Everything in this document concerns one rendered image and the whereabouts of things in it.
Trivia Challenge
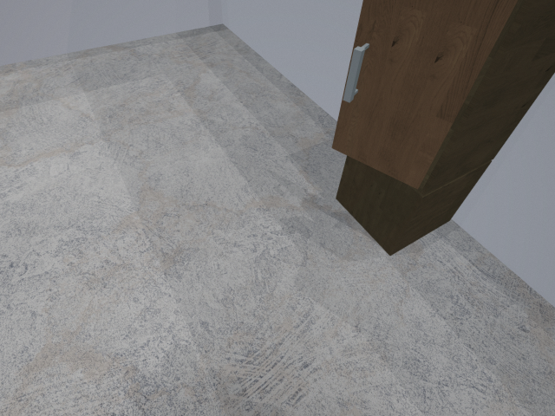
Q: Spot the handle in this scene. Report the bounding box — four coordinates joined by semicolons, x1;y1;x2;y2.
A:
343;43;369;102

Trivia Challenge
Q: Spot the cupboard door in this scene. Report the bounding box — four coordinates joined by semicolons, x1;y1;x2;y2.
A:
332;0;519;190

